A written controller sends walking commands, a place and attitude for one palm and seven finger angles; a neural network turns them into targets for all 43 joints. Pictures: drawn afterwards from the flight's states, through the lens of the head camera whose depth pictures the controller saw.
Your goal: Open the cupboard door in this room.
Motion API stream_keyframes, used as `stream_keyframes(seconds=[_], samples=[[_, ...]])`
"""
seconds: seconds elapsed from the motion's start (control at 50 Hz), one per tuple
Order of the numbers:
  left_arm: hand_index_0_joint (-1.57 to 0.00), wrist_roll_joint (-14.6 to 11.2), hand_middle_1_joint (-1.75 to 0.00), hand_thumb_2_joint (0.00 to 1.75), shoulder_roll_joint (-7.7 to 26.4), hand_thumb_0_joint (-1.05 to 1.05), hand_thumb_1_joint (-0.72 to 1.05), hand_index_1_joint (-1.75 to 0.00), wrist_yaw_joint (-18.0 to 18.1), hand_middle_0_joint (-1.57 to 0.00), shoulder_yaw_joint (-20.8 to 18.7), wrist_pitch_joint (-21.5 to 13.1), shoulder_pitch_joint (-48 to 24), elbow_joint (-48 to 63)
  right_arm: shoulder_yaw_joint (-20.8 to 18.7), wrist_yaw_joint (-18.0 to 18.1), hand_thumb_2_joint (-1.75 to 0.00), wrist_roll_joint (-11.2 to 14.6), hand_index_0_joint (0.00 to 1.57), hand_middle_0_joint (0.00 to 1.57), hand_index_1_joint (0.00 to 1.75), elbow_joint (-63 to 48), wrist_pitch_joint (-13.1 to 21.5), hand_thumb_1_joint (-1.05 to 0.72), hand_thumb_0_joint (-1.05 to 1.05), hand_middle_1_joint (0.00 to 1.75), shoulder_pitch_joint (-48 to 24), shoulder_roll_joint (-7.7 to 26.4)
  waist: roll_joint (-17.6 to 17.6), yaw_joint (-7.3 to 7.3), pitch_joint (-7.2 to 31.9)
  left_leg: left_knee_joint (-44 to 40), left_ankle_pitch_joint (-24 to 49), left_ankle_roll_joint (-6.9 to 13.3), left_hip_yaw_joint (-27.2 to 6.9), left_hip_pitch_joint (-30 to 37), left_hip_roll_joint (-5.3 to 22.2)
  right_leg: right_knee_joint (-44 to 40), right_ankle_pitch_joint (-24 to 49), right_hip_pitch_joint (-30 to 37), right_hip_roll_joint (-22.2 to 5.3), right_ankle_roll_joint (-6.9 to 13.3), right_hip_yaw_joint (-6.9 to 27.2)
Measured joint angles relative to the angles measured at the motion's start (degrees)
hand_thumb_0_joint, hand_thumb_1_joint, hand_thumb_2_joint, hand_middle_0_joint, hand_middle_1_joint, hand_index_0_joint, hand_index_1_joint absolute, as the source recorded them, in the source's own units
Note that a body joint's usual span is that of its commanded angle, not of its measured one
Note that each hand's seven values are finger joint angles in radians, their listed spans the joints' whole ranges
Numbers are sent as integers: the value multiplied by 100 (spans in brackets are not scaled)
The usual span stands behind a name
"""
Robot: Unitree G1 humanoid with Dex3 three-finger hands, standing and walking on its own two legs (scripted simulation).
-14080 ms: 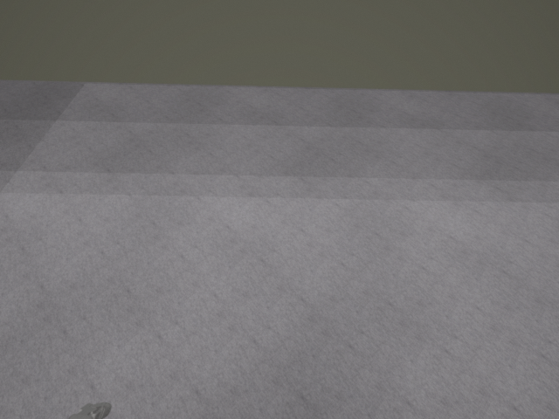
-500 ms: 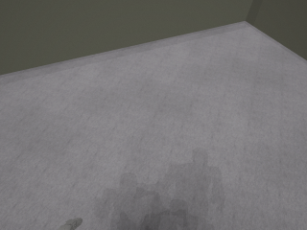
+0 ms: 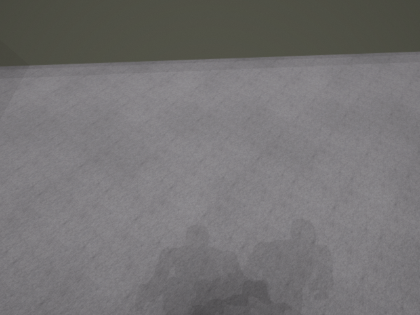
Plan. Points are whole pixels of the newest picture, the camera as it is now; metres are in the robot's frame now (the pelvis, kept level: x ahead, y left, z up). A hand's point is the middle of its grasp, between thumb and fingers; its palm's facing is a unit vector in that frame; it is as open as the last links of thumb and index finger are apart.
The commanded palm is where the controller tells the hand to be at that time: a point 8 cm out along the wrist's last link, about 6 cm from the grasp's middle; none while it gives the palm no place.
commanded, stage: turn or walk to find it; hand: left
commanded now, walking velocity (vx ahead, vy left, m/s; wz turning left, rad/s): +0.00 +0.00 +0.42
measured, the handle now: out of the picture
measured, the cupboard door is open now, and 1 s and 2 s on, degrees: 0 0 0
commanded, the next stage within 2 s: none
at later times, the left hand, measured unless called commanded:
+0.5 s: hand out of the picture +0.06 +0.18 -0.14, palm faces +0.18 -0.94 -0.29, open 7.3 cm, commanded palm none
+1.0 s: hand out of the picture -0.12 +0.20 -0.18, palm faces +0.44 -0.86 -0.25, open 7.3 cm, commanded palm none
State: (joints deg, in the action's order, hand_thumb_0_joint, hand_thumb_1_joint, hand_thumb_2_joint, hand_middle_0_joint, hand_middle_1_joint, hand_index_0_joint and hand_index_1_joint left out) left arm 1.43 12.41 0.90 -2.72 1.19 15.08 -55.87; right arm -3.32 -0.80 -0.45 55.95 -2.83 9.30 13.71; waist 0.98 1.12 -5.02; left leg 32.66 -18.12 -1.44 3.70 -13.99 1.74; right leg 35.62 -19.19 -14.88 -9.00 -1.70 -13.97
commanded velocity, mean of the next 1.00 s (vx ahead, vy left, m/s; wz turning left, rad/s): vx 0.00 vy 0.00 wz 0.42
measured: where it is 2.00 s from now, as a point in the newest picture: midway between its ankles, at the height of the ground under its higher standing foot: outside the picture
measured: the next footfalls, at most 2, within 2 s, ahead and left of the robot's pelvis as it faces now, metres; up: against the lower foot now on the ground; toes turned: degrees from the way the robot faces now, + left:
right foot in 0.44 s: +0.04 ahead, -0.12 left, +0.00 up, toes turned +5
left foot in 0.92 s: -0.06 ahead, +0.11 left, +0.00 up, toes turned +27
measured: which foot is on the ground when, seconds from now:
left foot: down 0.00-0.44, up 0.46-0.90, down 0.92-1.00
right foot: down 0.00-0.00, up 0.02-0.42, down 0.44-0.92, up 0.94-1.00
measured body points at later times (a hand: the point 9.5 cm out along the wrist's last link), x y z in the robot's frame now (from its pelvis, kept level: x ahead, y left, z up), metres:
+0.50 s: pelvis -0.01 -0.03 +0.01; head +0.02 -0.06 +0.45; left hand +0.05 +0.23 -0.11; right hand +0.08 -0.26 -0.16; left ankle -0.03 +0.11 -0.70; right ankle +0.01 -0.12 -0.73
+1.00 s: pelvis -0.05 -0.01 +0.00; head -0.03 +0.03 +0.45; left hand -0.14 +0.24 -0.16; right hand +0.14 -0.20 -0.13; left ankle -0.10 +0.09 -0.73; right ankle -0.01 -0.13 -0.69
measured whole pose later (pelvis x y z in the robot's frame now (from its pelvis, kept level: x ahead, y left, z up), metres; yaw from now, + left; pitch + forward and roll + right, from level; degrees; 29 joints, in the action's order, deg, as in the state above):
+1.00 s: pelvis -0.05 -0.01 +0.00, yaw +23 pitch -1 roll +0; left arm 1.2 14.9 1.2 -3.8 4.0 14.4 -57.8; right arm -2.6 -0.3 -0.9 54.8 -1.5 7.8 11.8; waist 3.3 1.8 -4.8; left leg 33.2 -18.2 1.2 3.7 -14.0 0.3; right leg 52.4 -28.8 -22.1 -7.4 -3.1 -7.4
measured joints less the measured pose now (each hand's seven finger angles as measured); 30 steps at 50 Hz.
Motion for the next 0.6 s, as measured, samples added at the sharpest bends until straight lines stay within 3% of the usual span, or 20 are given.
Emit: stream_keyframes(seconds=[0.04,0.08,0.18,0.32,0.38,0.42,0.44,0.5,0.56,0.6], samples=[[-21,-26,-30,90,156,1,91,-30,19,-20,-49,129,-17,-72,21,7,-90,-22,20,20,30,-50,89,-91,1,29,-115,-111,202,52,-43,132,-55,230,44,-61,-112,784,-744,-326,-13,-124,343],[-20,-31,-30,90,233,1,91,-30,42,-20,-78,250,-71,-159,61,46,-90,-38,20,20,30,-108,150,-91,1,29,-150,-183,226,56,-34,102,-69,290,-5,-36,-127,1647,-1075,-653,163,-183,685],[-20,-47,-30,90,258,1,91,-30,-16,-20,-89,224,-246,-135,127,106,-90,-42,20,20,30,-125,169,-91,1,29,-149,-248,127,48,40,-441,279,325,-188,173,-194,2467,-609,-1051,344,-279,1033],[-20,-59,-30,90,132,1,91,-30,-11,-20,-40,186,-533,94,91,80,-90,-64,21,21,30,-137,133,-90,1,29,-14,-271,-24,-89,121,-640,484,284,-454,143,-312,1668,-601,-831,456,-319,1203],[-20,-76,-30,90,42,1,91,-30,-8,-20,-4,134,-646,195,47,72,-90,-83,21,21,30,-121,84,-90,1,29,71,-238,-127,-181,132,-519,476,208,-597,15,-342,911,-571,-527,561,-277,1186],[-20,-86,-30,90,-12,1,91,-30,-10,-20,26,60,-676,269,10,69,-90,-73,21,21,30,-106,51,-90,1,29,148,-201,-190,-217,154,-342,423,130,-691,-120,-376,124,-153,-201,629,-247,1130],[-20,-78,-30,90,-41,1,91,-30,-7,-20,39,4,-674,300,-14,63,-90,-54,21,21,30,-95,39,-90,1,29,192,-174,-230,-218,165,-186,363,81,-741,-212,-389,-273,144,-37,653,-127,1080],[-20,-29,-30,90,-204,1,91,-30,6,-20,95,-108,-629,349,-106,61,-90,-37,21,21,30,-27,-63,-90,1,29,277,-58,-405,-248,139,1107,-606,34,-806,-684,-439,-250,183,8,652,298,852],[-20,-27,-30,90,-308,1,91,-30,25,-20,111,-98,-503,362,-172,26,-90,-58,20,20,30,33,-148,-91,1,29,328,31,-405,-234,133,2672,-713,-21,-673,-1168,-427,-450,232,144,549,373,714],[-20,-24,-30,90,-346,1,91,-30,33,-20,120,-87,-431,325,-191,3,-90,-67,20,20,30,52,-160,-91,1,29,354,74,-405,-254,115,3196,-507,-94,-613,-1315,-319,-587,305,220,505,373,609]])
